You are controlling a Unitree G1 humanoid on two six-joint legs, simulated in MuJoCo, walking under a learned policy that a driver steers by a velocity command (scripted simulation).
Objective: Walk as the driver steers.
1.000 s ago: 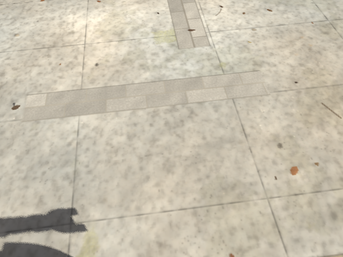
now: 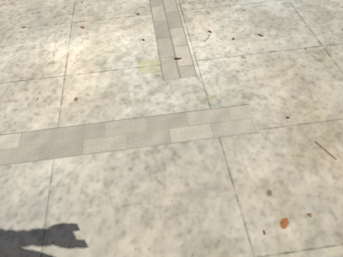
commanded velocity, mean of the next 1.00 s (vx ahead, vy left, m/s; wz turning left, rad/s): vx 0.49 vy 0.00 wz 0.34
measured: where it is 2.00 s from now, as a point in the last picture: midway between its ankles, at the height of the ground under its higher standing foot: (129, 148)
